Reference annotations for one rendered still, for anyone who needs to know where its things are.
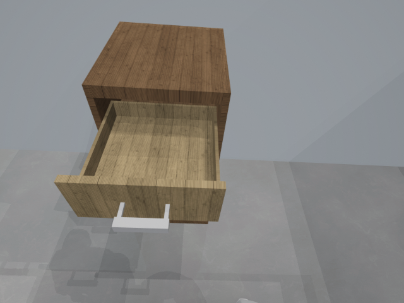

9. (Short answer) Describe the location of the handle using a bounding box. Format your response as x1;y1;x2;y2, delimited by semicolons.
112;202;170;234

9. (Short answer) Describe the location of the drawer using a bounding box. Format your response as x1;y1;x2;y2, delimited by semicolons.
54;100;226;222

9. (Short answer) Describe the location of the cabinet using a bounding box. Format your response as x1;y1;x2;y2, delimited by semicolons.
82;21;231;224

